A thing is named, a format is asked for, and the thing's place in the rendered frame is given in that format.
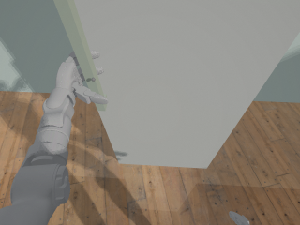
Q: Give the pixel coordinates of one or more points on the right robot hand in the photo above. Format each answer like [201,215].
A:
[238,219]

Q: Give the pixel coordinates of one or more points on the handle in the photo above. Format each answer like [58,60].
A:
[71,20]

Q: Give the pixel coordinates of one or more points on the robot left forearm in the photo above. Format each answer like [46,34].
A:
[53,133]

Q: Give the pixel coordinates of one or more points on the left robot hand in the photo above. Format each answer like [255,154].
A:
[68,75]

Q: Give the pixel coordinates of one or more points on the left robot upper arm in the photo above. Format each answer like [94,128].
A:
[38,190]

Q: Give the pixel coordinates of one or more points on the fridge door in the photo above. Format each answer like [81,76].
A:
[180,74]

